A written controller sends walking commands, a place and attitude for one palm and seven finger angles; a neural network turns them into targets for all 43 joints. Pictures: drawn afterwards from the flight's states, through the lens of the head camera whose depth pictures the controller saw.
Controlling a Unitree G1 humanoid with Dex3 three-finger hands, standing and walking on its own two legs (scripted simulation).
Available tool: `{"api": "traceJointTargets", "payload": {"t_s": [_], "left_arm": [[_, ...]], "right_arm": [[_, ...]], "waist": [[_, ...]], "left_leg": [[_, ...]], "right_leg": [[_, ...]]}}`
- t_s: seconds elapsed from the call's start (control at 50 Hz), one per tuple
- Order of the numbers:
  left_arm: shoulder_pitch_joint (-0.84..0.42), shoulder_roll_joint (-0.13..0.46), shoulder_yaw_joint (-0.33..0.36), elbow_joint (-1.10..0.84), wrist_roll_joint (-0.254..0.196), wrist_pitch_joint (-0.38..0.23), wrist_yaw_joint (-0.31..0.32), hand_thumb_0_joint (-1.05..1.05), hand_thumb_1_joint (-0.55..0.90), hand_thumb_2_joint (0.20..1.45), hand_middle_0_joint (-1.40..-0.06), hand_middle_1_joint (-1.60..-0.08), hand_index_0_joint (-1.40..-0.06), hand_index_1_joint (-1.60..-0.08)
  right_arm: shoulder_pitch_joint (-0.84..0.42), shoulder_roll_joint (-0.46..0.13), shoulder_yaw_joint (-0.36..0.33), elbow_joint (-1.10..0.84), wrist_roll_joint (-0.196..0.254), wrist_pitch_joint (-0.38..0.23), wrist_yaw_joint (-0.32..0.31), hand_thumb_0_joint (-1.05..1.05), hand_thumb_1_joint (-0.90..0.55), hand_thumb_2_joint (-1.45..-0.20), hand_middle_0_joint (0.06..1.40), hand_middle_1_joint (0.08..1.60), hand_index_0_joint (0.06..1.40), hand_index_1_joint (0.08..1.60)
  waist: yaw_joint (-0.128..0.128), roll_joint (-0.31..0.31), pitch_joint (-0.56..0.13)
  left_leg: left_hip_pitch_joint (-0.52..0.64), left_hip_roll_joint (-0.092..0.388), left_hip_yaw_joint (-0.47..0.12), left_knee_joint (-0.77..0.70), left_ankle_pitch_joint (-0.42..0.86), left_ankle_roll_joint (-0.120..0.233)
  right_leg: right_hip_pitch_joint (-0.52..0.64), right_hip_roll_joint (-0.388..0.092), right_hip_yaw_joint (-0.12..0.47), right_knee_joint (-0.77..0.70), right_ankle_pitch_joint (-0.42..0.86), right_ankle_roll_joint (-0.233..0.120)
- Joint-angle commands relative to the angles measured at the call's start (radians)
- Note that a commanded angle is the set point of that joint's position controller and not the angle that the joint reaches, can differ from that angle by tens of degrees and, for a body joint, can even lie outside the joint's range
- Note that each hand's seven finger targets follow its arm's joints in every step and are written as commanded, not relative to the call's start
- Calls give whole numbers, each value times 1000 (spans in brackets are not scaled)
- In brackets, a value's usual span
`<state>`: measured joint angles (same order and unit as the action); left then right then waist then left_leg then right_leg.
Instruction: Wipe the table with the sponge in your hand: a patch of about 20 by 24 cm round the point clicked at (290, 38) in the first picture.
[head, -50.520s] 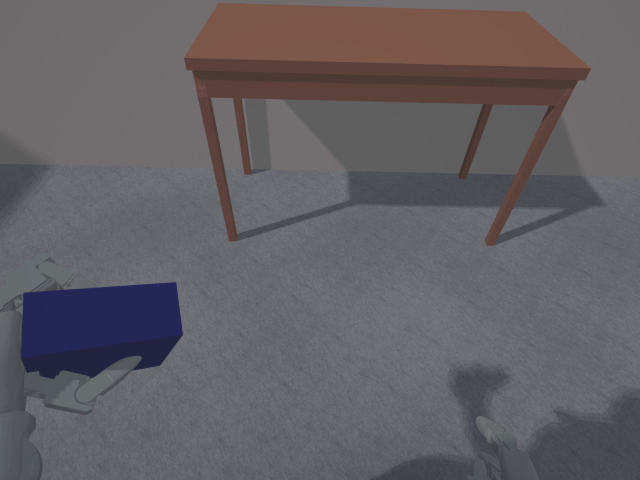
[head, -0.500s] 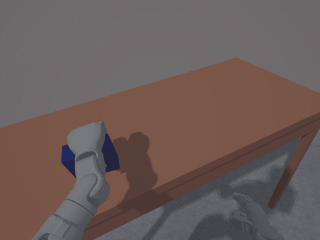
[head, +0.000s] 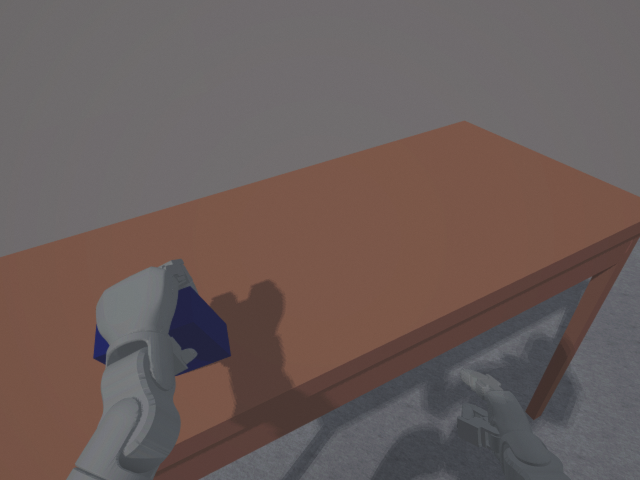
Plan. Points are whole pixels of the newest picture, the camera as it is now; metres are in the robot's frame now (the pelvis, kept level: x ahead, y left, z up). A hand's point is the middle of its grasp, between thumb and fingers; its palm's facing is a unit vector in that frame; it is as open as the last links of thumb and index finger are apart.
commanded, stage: slide back across to the middle lane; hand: left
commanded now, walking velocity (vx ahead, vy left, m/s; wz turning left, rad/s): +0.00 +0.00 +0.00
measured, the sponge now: (174, 344) +0.26 +0.23 +0.07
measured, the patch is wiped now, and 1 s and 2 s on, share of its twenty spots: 0.90 0.90 0.90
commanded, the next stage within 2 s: wipe forward along the middle lane in 0.32 s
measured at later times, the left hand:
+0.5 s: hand (125, 344) +0.23 +0.26 +0.12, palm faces +0.18 -0.16 -0.97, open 9.0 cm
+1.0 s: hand (118, 319) +0.27 +0.30 +0.11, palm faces +0.01 -0.07 -1.00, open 9.0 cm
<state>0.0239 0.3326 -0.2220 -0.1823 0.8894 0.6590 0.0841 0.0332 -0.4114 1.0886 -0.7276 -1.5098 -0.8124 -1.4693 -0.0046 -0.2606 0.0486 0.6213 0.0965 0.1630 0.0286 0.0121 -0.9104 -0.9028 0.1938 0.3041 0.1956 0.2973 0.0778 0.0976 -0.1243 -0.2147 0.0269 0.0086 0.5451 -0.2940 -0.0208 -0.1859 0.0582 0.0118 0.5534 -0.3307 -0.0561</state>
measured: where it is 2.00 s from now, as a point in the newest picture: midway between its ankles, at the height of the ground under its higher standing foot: outside the picture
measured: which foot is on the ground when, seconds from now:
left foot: down 0.00-1.00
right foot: down 0.00-1.00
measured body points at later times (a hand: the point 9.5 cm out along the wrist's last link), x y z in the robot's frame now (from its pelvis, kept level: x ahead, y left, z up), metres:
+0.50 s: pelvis -0.01 +0.01 +0.00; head -0.07 -0.04 +0.45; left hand +0.22 +0.27 +0.17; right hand +0.23 -0.19 -0.07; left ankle +0.00 +0.14 -0.73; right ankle -0.02 -0.08 -0.73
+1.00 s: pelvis -0.02 -0.01 +0.00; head -0.05 -0.06 +0.45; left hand +0.26 +0.30 +0.16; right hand +0.20 -0.23 -0.09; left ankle +0.00 +0.14 -0.73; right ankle -0.02 -0.08 -0.73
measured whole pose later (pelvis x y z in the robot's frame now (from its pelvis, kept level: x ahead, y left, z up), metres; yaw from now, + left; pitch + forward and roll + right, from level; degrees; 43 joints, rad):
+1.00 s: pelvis -0.02 -0.01 +0.00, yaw +2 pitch -1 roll +0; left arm -0.22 0.46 -0.09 0.26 0.93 0.48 -0.05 -0.02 -0.48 1.11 -0.82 -1.43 -0.89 -1.40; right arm 0.09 -0.30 0.05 0.68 0.08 0.06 -0.06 0.01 -0.91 -0.90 0.20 0.30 0.20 0.30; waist 0.07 0.10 -0.10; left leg -0.28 0.02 -0.03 0.54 -0.26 -0.02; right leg -0.23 0.06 -0.03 0.55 -0.30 -0.06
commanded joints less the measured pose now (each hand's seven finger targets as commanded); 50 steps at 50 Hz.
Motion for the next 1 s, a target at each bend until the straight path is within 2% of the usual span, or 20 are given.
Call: {"api": "traceJointTargets", "payload": {"t_s": [0.0,0.16,0.22,0.26,0.3,0.36,0.42,0.46,0.56,0.6,0.66,0.7,0.74,0.76,0.78,0.82,0.86,0.92,0.96,0.98], "left_arm": [[-43,135,100,-89,-25,37,-27,0,100,1300,-1200,-1600,-1200,-1600],[-92,228,166,-89,-6,28,-37,0,100,1300,-1200,-1600,-1200,-1600],[-71,180,127,-85,-8,18,-45,0,100,1300,-1200,-1600,-1200,-1600],[-81,219,159,-76,-4,13,-46,0,100,1300,-1200,-1600,-1200,-1600],[-73,180,128,-62,-2,3,-49,0,100,1300,-1200,-1600,-1200,-1600],[-12,250,197,-64,4,-7,-47,0,100,1300,-1200,-1600,-1200,-1600],[-12,206,163,-50,-3,-16,-50,0,100,1300,-1200,-1600,-1200,-1600],[-68,257,197,-12,8,-14,-47,0,100,1300,-1200,-1600,-1200,-1600],[-167,272,182,80,29,-18,-57,0,100,1300,-1200,-1600,-1200,-1600],[-216,228,134,139,36,-19,-66,0,100,1300,-1200,-1600,-1200,-1600],[-267,300,170,226,55,-22,-85,0,100,1300,-1200,-1600,-1200,-1600],[-320,263,127,285,67,-30,-101,0,100,1300,-1200,-1600,-1200,-1600],[-317,252,124,318,63,-54,-112,0,100,1300,-1200,-1600,-1200,-1600],[-316,308,175,337,67,-69,-114,0,100,1300,-1200,-1600,-1200,-1600],[-315,261,135,350,60,-84,-121,0,100,1300,-1200,-1600,-1200,-1600],[-321,267,143,400,56,-109,-128,0,100,1300,-1200,-1600,-1200,-1600],[-325,334,202,440,62,-137,-131,0,100,1300,-1200,-1600,-1200,-1600],[-342,293,168,476,63,-171,-133,0,100,1300,-1200,-1600,-1200,-1600],[-344,353,225,500,70,-191,-126,0,100,1300,-1200,-1600,-1200,-1600],[-341,310,186,503,67,-198,-125,0,100,1300,-1200,-1600,-1200,-1600]], "right_arm": [[-280,-86,-29,-196,-2,-54,-15,0,-900,-900,200,300,200,300],[-260,-99,-29,-187,-8,-74,-49,0,-900,-900,200,300,200,300],[-263,-94,-26,-194,-4,-85,-48,0,-900,-900,200,300,200,300],[-258,-100,-28,-189,-8,-91,-49,0,-900,-900,200,300,200,300],[-259,-95,-26,-193,-6,-100,-51,0,-900,-900,200,300,200,300],[-250,-106,-32,-181,-14,-103,-46,0,-900,-900,200,300,200,300],[-251,-100,-28,-181,-11,-107,-45,0,-900,-900,200,300,200,300],[-241,-112,-29,-166,-15,-107,-53,0,-900,-900,200,300,200,300],[-231,-118,-27,-147,-14,-122,-70,0,-900,-900,200,300,200,300],[-232,-111,-24,-145,-9,-130,-74,0,-900,-900,200,300,200,300],[-221,-126,-27,-123,-12,-134,-82,0,-900,-900,200,300,200,300],[-214,-122,-24,-120,-8,-141,-87,0,-900,-900,200,300,200,300],[-193,-123,-26,-119,-11,-148,-87,0,-900,-900,200,300,200,300],[-180,-131,-31,-110,-14,-150,-89,0,-900,-900,200,300,200,300],[-175,-125,-27,-121,-13,-153,-89,0,-900,-900,200,300,200,300],[-156,-130,-29,-113,-13,-153,-91,0,-900,-900,200,300,200,300],[-130,-140,-35,-105,-18,-153,-93,0,-900,-900,200,300,200,300],[-107,-138,-37,-109,-15,-154,-96,0,-900,-900,200,300,200,300],[-89,-147,-45,-99,-18,-153,-94,0,-900,-900,200,300,200,300],[-85,-142,-43,-109,-17,-152,-94,0,-900,-900,200,300,200,300]], "waist": [[26,-159,-2],[33,-99,-29],[32,-100,-41],[35,-107,-33],[31,-137,-26],[49,-128,-46],[36,-144,-13],[32,-150,16],[23,-125,23],[13,-148,28],[13,-158,14],[1,-176,15],[4,-182,-2],[9,-176,-15],[2,-187,-20],[-5,-199,3],[-1,-220,1],[-12,-195,21],[-6,-199,9],[-10,-193,4]], "left_leg": [[7,-50,2,-32,253,54],[32,-50,-15,-50,219,53],[26,-49,-18,-56,212,53],[23,-48,-25,-60,198,53],[17,-49,-21,-58,192,56],[19,-51,-23,-52,218,54],[7,-51,-19,-51,202,55],[1,-51,-24,-57,173,53],[-1,-56,-24,-65,136,53],[-13,-59,-20,-67,120,54],[-16,-63,-21,-65,96,53],[-23,-68,-15,-60,92,55],[-32,-69,-15,-57,102,57],[-27,-67,-19,-55,107,55],[-41,-71,-11,-49,115,59],[-52,-71,-9,-44,109,58],[-58,-72,-15,-33,112,57],[-71,-73,-7,-31,114,60],[-75,-75,-15,-24,126,58],[-85,-77,-6,-23,126,61]], "right_leg": [[2,-18,52,-118,349,9],[-12,-15,63,-136,227,-4],[-11,-15,39,-131,203,-2],[-18,-13,44,-136,181,-4],[-24,-15,32,-135,176,1],[4,-15,52,-127,225,-3],[-17,-17,41,-133,209,4],[-41,-13,58,-148,174,1],[-61,-18,58,-161,118,3],[-68,-21,41,-161,100,8],[-67,-24,65,-175,64,8],[-74,-27,56,-175,67,13],[-58,-28,42,-164,109,16],[-51,-27,59,-165,116,10],[-36,-32,45,-156,151,18],[-50,-32,53,-162,165,22],[-46,-33,75,-166,182,20],[-62,-34,55,-163,199,24],[-55,-31,78,-160,221,17],[-47,-36,60,-154,232,23]]}}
